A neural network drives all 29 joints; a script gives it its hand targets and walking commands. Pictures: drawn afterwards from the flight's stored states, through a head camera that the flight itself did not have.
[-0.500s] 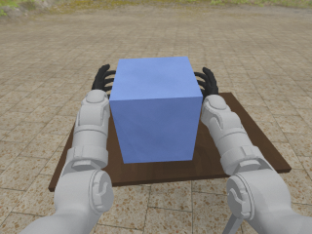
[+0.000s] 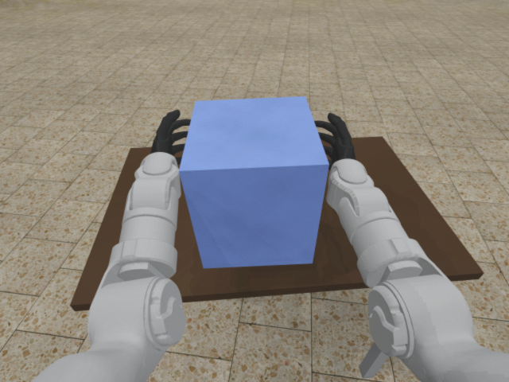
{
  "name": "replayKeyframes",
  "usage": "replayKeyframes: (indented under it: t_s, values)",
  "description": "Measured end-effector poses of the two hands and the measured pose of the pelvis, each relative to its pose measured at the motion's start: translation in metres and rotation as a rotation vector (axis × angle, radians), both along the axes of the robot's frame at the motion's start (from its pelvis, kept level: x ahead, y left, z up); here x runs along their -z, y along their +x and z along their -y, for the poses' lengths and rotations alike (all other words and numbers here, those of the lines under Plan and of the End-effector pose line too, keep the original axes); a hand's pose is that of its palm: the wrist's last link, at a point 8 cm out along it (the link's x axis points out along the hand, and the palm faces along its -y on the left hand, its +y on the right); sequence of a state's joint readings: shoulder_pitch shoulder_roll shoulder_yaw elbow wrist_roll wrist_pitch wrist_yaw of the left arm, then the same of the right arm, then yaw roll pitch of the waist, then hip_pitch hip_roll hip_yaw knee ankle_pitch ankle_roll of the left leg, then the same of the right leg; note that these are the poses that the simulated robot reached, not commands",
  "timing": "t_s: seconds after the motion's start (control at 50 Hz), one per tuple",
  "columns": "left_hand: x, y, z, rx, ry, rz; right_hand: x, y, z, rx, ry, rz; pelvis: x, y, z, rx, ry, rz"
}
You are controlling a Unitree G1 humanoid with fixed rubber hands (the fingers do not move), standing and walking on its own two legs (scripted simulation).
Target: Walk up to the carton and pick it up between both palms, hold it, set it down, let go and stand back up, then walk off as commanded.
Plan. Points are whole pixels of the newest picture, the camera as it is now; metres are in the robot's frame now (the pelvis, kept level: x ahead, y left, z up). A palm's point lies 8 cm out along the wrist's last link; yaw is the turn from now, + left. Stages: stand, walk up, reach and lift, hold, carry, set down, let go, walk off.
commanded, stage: set down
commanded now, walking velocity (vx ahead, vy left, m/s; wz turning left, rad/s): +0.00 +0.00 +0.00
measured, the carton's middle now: (254, 182) +0.42 +0.00 +0.14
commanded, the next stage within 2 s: none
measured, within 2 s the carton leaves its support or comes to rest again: rests again in 1.84 s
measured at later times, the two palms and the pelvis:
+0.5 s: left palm (168, 174) +0.42 +0.15 +0.16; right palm (340, 174) +0.40 -0.13 +0.17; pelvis +0.00 +0.00 +0.00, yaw +0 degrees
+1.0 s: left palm (171, 179) +0.42 +0.14 +0.14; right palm (336, 185) +0.40 -0.13 +0.14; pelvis +0.01 +0.00 +0.00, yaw +0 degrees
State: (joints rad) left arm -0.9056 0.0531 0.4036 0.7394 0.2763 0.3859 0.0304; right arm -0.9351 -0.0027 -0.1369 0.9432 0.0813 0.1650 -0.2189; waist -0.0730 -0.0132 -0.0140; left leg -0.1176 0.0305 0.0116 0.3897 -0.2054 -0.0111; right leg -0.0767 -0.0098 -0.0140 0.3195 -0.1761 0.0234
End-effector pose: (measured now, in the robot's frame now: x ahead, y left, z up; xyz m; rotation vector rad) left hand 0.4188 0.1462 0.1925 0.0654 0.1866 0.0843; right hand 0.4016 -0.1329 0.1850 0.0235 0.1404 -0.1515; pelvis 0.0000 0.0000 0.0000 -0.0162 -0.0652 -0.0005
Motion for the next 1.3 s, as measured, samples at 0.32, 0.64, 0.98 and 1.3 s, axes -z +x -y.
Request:
replayKeyframes:
  t_s: [0.32,0.64,0.98,1.3]
  values:
    - [0.013,-0.006,0.0,0.009,-0.011,-0.011,0.009,-0.008,-0.001,0.007,-0.018,-0.009,0.0,-0.003,0.0,0.0,0.0,0.004]
    - [0.038,0.002,0.003,0.019,-0.023,-0.047,0.029,-0.002,0.002,0.019,-0.013,-0.046,0.0,0.002,0.001,0.0,0.002,-0.006]
    - [0.048,0.005,0.002,0.026,-0.022,-0.055,0.045,-0.002,0.001,0.024,-0.022,-0.056,0.0,0.007,0.001,0.0,0.002,-0.012]
    - [0.059,0.001,-0.003,0.028,-0.021,-0.057,0.056,-0.007,-0.004,0.025,-0.015,-0.057,0.0,0.006,0.001,0.0,0.002,-0.012]
